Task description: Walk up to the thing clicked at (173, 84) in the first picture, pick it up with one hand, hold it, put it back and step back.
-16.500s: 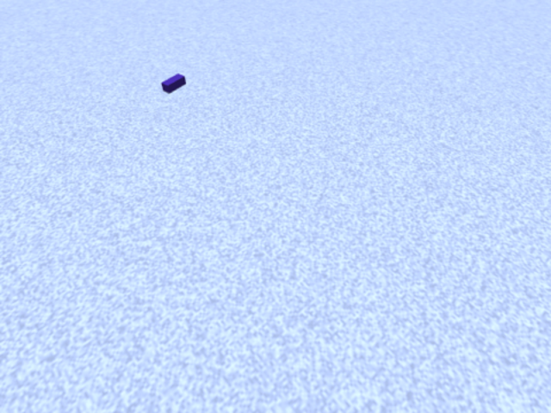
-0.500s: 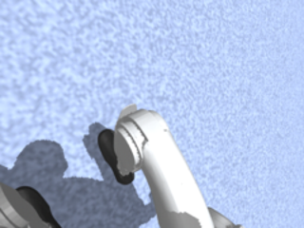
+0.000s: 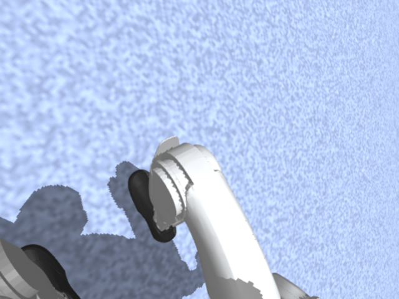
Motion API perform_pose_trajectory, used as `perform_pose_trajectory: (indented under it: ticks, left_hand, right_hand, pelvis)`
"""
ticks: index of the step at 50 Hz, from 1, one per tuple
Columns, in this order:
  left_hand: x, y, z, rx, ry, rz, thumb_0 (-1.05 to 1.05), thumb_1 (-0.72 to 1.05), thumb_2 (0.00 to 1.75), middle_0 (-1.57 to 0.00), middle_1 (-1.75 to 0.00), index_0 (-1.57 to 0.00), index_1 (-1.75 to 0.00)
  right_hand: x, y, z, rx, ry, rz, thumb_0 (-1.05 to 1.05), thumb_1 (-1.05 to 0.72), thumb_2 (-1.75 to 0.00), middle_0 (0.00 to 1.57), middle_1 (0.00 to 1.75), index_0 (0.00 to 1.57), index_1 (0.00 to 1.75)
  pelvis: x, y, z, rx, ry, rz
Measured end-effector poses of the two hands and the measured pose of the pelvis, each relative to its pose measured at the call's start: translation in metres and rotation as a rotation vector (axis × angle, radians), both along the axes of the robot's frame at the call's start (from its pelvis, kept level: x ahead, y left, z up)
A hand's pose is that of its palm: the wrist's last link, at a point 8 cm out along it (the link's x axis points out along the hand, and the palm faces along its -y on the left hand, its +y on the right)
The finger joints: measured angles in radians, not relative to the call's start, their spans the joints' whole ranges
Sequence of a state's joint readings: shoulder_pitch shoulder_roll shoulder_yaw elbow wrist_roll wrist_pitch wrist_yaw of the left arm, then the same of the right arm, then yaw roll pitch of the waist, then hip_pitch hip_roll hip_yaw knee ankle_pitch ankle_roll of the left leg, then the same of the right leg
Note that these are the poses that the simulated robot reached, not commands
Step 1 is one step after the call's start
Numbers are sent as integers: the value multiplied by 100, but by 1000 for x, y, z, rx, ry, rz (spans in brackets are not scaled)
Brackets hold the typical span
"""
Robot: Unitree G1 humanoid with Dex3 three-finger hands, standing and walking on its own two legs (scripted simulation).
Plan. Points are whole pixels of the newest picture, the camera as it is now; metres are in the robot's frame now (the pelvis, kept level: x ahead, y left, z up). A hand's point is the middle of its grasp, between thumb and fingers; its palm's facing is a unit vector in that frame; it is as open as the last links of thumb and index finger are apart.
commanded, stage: close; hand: left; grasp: from above
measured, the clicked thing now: out of the picture +0.48 +0.34 -0.30
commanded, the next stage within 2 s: settle in 0.36 s
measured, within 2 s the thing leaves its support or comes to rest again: leaves its support in 0.80 s
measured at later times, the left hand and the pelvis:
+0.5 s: hand out of the picture +0.47 +0.34 -0.27, palm faces -0.23 -0.37 -0.90, open 9.8 cm; pelvis +0.00 +0.00 +0.00, yaw +0 degrees
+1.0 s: hand out of the picture +0.48 +0.36 -0.22, palm faces -0.19 -0.37 -0.91, open 9.8 cm; pelvis +0.01 +0.00 +0.01, yaw +2 degrees
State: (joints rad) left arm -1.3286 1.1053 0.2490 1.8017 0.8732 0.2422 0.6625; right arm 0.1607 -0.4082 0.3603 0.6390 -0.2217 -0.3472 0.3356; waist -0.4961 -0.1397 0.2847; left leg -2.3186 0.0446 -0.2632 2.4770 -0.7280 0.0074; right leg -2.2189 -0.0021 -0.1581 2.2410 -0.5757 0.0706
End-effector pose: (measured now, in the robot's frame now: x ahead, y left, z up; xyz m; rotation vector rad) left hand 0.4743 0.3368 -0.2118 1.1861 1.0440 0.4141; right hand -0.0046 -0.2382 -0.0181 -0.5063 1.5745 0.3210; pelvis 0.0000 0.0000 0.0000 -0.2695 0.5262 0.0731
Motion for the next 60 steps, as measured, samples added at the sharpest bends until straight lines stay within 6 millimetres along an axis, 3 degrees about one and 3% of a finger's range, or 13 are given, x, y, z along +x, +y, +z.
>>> perform_pose_trajectory:
  ticks: [24,38,51,60]
  left_hand:
    - [0,3,2,7,-8,8,0,1,72,-57,-76,-58,-76]
    - [4,8,7,-8,-17,6,0,1,68,-56,-79,-59,-77]
    - [-1,27,56,2,-46,23,0,2,69,-56,-78,-58,-76]
    - [-11,23,83,9,-15,5,0,0,70,-58,-79,-60,-77]
  right_hand:
    - [-7,3,3,3,25,-8,0,-90,-89,20,30,20,30]
    - [-5,-1,0,-7,14,-38,0,-92,-90,20,30,20,30]
    - [22,-15,-13,-10,-50,-85,0,-91,-90,20,30,20,30]
    - [35,-28,-31,1,-108,-86,0,-90,-89,20,30,20,30]
  pelvis:
    - [0,1,0,-1,3,3]
    - [0,-1,1,8,19,0]
    - [10,-3,7,34,78,14]
    - [10,-7,5,72,77,34]
